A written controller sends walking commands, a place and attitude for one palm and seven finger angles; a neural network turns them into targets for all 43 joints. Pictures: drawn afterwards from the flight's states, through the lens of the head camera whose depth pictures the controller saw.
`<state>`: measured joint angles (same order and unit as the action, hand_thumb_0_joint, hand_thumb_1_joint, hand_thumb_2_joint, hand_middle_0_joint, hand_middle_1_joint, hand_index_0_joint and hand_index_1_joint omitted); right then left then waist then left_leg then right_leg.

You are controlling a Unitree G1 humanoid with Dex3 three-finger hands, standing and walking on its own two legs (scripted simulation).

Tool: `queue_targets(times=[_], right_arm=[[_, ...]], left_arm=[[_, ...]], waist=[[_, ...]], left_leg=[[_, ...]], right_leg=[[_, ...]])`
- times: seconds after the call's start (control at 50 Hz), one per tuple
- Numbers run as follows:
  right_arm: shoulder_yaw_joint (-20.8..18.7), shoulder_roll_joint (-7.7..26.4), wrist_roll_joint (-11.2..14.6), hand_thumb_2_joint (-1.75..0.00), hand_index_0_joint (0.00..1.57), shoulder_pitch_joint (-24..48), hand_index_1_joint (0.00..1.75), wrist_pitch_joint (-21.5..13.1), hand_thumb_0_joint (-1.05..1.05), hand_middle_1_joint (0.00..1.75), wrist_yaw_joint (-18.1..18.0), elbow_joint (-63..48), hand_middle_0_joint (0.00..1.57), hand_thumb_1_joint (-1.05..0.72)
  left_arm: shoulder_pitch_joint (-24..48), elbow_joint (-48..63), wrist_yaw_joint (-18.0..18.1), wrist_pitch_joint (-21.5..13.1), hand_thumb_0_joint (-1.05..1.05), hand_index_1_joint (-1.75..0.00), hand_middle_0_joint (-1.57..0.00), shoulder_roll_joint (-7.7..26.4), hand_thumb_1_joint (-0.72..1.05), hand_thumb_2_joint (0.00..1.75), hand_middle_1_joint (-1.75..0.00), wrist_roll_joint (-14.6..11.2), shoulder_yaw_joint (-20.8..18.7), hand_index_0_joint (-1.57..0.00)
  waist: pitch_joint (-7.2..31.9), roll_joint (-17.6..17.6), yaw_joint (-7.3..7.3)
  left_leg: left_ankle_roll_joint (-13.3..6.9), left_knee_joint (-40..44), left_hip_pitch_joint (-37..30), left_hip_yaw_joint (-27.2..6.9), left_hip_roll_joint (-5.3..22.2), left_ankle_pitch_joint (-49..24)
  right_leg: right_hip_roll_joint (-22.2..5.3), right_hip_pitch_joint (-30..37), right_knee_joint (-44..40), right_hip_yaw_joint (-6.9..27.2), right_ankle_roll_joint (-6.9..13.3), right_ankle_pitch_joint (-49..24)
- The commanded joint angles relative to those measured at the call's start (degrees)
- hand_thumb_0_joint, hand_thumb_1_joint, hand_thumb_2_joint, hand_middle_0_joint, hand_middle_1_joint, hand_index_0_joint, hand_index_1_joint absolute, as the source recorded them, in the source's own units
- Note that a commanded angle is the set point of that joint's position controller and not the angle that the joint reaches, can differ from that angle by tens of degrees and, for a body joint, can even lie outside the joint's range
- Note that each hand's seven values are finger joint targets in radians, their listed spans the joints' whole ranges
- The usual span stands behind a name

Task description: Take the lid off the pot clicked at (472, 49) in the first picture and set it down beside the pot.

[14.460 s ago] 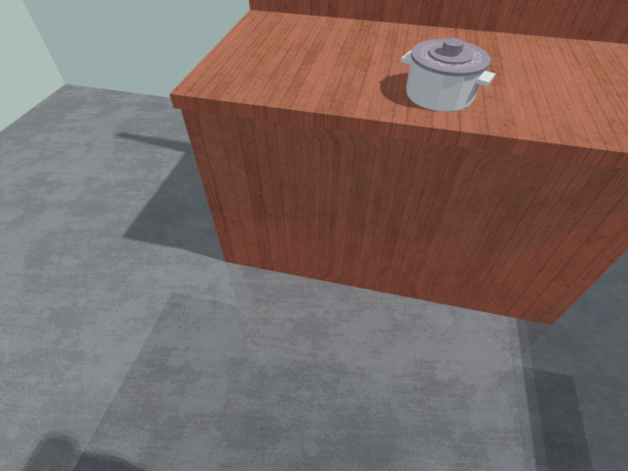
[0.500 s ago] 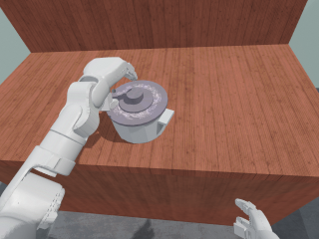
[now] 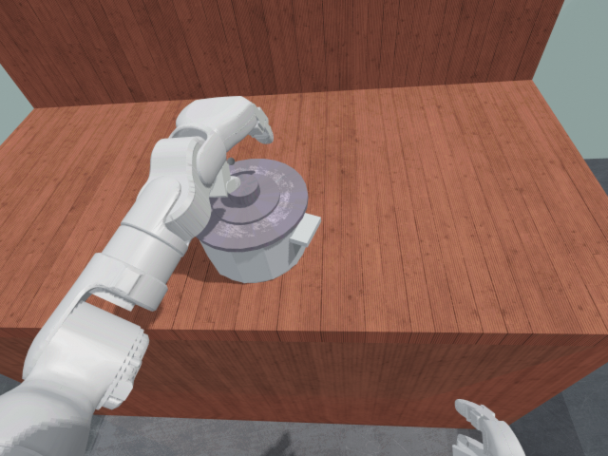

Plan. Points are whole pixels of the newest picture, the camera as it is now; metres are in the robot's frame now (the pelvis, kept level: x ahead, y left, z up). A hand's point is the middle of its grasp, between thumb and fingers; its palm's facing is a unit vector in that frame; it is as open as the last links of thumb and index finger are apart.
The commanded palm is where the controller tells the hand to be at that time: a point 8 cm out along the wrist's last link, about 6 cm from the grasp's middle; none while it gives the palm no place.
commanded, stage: move the open hand above the knob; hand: left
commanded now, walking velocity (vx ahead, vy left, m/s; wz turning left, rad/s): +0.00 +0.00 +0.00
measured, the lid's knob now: (243, 189) +0.46 +0.10 +0.10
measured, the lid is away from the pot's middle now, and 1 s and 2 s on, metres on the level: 0.00 0.00 0.00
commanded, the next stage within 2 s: lower the open fingers around the knob in 0.46 s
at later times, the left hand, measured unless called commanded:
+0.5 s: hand (221, 171) +0.42 +0.10 +0.17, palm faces -0.16 -0.05 -0.99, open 10.1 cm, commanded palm +0.40 +0.11 +0.24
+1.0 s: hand (228, 188) +0.42 +0.10 +0.14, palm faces -0.24 -0.07 -0.97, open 10.2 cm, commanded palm +0.40 +0.11 +0.20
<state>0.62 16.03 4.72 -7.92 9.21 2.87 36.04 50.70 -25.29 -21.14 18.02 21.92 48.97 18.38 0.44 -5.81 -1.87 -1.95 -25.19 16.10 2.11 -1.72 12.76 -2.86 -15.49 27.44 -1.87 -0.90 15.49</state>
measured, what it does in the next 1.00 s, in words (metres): stands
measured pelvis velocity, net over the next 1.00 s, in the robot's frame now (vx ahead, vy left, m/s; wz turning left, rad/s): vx -0.01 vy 0.00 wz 0.00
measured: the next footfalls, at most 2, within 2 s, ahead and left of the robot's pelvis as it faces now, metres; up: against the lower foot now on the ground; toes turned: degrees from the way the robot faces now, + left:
none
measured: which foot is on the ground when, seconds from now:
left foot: down 0.00-1.00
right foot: down 0.00-1.00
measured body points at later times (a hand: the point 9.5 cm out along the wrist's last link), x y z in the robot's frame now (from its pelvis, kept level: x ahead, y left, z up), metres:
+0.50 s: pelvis -0.01 +0.00 +0.00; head +0.01 -0.04 +0.45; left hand +0.42 +0.11 +0.23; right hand +0.19 -0.22 -0.12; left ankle +0.00 +0.10 -0.74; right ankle -0.02 -0.13 -0.74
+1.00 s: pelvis -0.01 +0.00 +0.00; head +0.02 -0.05 +0.45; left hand +0.43 +0.10 +0.20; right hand +0.15 -0.24 -0.13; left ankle +0.00 +0.10 -0.74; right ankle -0.02 -0.13 -0.74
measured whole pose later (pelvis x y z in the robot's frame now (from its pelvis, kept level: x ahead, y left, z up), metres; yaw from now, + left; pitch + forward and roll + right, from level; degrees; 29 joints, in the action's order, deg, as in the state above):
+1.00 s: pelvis -0.01 +0.00 +0.00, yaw +0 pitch +3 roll +1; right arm 0.8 16.0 5.0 -7.1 10.2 2.3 36.4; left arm 46.7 -25.7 -20.2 18.1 21.5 47.8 19.8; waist 0.0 -5.4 -1.6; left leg -1.7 -25.3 15.6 1.7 -1.4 12.4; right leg -2.6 -14.8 27.3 -2.2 -0.6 15.1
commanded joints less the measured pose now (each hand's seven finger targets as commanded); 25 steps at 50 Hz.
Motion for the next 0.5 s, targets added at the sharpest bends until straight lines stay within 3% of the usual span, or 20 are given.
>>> queue_targets(times=[0.0, 0.02, 0.04, 0.08, 0.12, 0.16, 0.18, 0.24, 0.28, 0.34, 0.36, 0.38, 0.42, 0.46, 0.48], right_arm=[[-1.34, 5.18, 0.21, -0.90, 0.20, 7.68, 0.30, -2.07, 0.00, 0.30, -0.26, -9.23, 0.20, -0.90], [-1.67, 5.85, 0.13, -0.90, 0.20, 8.16, 0.30, -1.87, 0.00, 0.30, -0.21, -9.06, 0.20, -0.90], [-1.36, 5.00, 0.07, -0.90, 0.20, 8.90, 0.30, -2.00, 0.00, 0.30, -0.05, -9.69, 0.20, -0.90], [-1.41, 4.63, 0.24, -0.90, 0.20, 8.93, 0.30, -1.83, 0.00, 0.30, 0.09, -9.21, 0.20, -0.90], [-1.56, 5.64, 0.34, -0.90, 0.20, 8.70, 0.30, -1.22, 0.00, 0.30, -0.06, -8.28, 0.20, -0.90], [-1.12, 4.82, 0.32, -0.90, 0.20, 9.96, 0.30, -1.28, 0.00, 0.30, -0.31, -8.92, 0.20, -0.90], [-1.08, 4.75, 0.25, -0.90, 0.20, 10.01, 0.30, -1.37, 0.00, 0.30, -0.40, -8.72, 0.20, -0.90], [-0.83, 4.62, 0.17, -0.90, 0.20, 10.15, 0.30, -1.45, 0.00, 0.30, -0.48, -8.60, 0.20, -0.90], [-0.53, 4.57, 0.37, -0.90, 0.20, 10.40, 0.30, -1.11, 0.00, 0.30, -0.52, -8.22, 0.20, -0.90], [-0.80, 4.53, 0.16, -0.90, 0.20, 11.08, 0.30, -1.05, 0.00, 0.30, -0.34, -8.90, 0.20, -0.90], [-0.76, 4.54, 0.26, -0.90, 0.20, 11.52, 0.30, -1.08, 0.00, 0.30, -0.27, -9.11, 0.20, -0.90], [-0.58, 4.29, 0.31, -0.90, 0.20, 11.77, 0.30, -1.01, 0.00, 0.30, -0.20, -9.12, 0.20, -0.90], [-0.95, 5.23, 0.30, -0.90, 0.20, 10.54, 0.30, -0.67, 0.00, 0.30, -0.31, -8.35, 0.20, -0.90], [-0.44, 4.48, 0.37, -0.90, 0.20, 11.63, 0.30, -0.68, 0.00, 0.30, -0.42, -8.92, 0.20, -0.90], [-0.56, 4.63, 0.27, -0.90, 0.20, 10.93, 0.30, -0.79, 0.00, 0.30, -0.61, -8.55, 0.20, -0.90]], left_arm=[[26.53, 11.23, 2.72, 0.27, 0.00, -0.08, -0.84, 11.73, -0.35, 1.53, -0.08, 1.31, -7.37, -0.84], [26.49, 12.81, 3.10, -0.11, 0.00, -0.08, -0.84, 13.50, -0.35, 1.53, -0.08, 0.78, -8.75, -0.84], [29.66, 17.65, 3.16, -0.33, 0.00, -0.08, -0.84, 12.69, -0.35, 1.53, -0.08, 1.41, -7.22, -0.84], [26.74, 14.29, 3.21, 0.41, 0.00, -0.08, -0.84, 9.41, -0.35, 1.53, -0.08, 1.58, -4.85, -0.84], [25.50, 11.75, 3.55, 0.71, 0.00, -0.08, -0.84, 10.94, -0.35, 1.53, -0.08, 0.40, -6.66, -0.84], [27.90, 13.39, 3.44, 0.73, 0.00, -0.08, -0.84, 9.81, -0.35, 1.53, -0.08, 0.95, -4.92, -0.84], [29.31, 14.56, 3.58, 0.76, 0.00, -0.08, -0.84, 10.36, -0.35, 1.53, -0.08, 1.27, -5.10, -0.84], [28.82, 14.09, 3.72, 0.68, 0.00, -0.08, -0.84, 11.58, -0.35, 1.53, -0.08, 1.25, -6.12, -0.84], [26.70, 9.84, 3.33, 1.29, 0.00, -0.08, -0.84, 9.06, -0.35, 1.53, -0.08, 1.12, -4.22, -0.84], [28.55, 14.33, 3.10, 0.95, 0.00, -0.08, -0.84, 9.71, -0.35, 1.53, -0.08, 0.80, -4.61, -0.84], [27.82, 14.15, 2.95, 0.85, 0.00, -0.08, -0.84, 10.43, -0.35, 1.53, -0.08, 1.07, -5.06, -0.84], [27.44, 13.03, 2.65, 1.15, 0.00, -0.08, -0.84, 8.02, -0.35, 1.53, -0.08, 1.10, -2.92, -0.84], [25.82, 11.29, 2.85, 0.96, 0.00, -0.08, -0.84, 10.93, -0.35, 1.53, -0.08, 0.35, -6.27, -0.84], [27.93, 11.97, 2.55, 0.92, 0.00, -0.08, -0.84, 8.40, -0.35, 1.53, -0.08, 0.85, -3.36, -0.84], [28.11, 11.89, 2.83, 0.99, 0.00, -0.08, -0.84, 10.45, -0.35, 1.53, -0.08, 1.13, -5.38, -0.84]], waist=[[22.80, 10.00, 1.40], [23.37, 8.82, 1.38], [26.61, 7.14, 1.59], [24.44, 7.70, 1.11], [22.15, 9.41, 0.78], [22.87, 9.09, 1.02], [23.95, 7.83, 1.05], [25.46, 8.33, 1.31], [21.57, 8.89, 0.84], [24.94, 7.95, 1.08], [24.60, 7.75, 1.29], [23.44, 7.49, 0.96], [22.26, 9.77, 0.92], [21.43, 8.72, 0.90], [22.26, 9.16, 1.27]], left_leg=[[-1.47, 0.18, -10.56, -2.33, -0.47, -17.93], [-1.53, -0.25, -10.95, -2.40, -0.39, -17.99], [-1.47, -0.07, -12.66, -2.66, -0.56, -19.93], [-1.25, -0.42, -12.76, -2.84, -0.15, -20.31], [-1.27, -0.26, -11.16, -2.52, -0.12, -16.78], [-1.29, 0.36, -11.11, -2.49, -0.39, -15.36], [-1.28, 0.19, -12.12, -2.65, -0.38, -15.83], [-1.27, -0.01, -12.24, -2.91, -0.54, -17.33], [-0.95, 0.34, -10.60, -2.59, -0.43, -15.30], [-1.18, 0.07, -12.19, -2.69, -0.64, -16.14], [-1.09, -0.17, -12.18, -3.02, -0.58, -16.82], [-1.01, -0.03, -11.68, -2.90, -0.72, -15.93], [-1.08, -0.09, -10.91, -2.96, -0.34, -15.06], [-1.01, 0.52, -10.47, -2.89, -0.67, -14.18], [-1.09, 0.56, -10.72, -2.91, -0.54, -14.25]], right_leg=[[2.43, 7.31, -1.28, -0.96, 3.03, -24.67], [2.20, 7.44, -1.16, -0.81, 3.26, -24.58], [2.31, 8.72, -0.65, -0.58, 3.21, -25.54], [2.52, 6.30, -0.75, -1.18, 3.33, -24.24], [2.44, 5.51, -1.42, -1.22, 3.29, -22.06], [2.40, 5.86, -1.59, -1.20, 3.23, -20.84], [2.37, 5.88, -1.44, -1.05, 3.35, -21.04], [2.40, 7.32, -1.03, -0.86, 3.36, -22.24], [2.35, 5.17, -1.62, -1.32, 3.29, -20.66], [2.22, 6.89, -1.31, -0.98, 3.33, -21.50], [2.32, 6.88, -1.12, -1.00, 3.50, -22.02], [2.27, 6.00, -1.28, -1.09, 3.43, -21.19], [2.30, 6.04, -1.53, -1.33, 3.44, -20.78], [2.29, 5.57, -1.74, -1.29, 3.41, -19.94], [2.29, 6.26, -1.76, -1.22, 3.40, -19.99]])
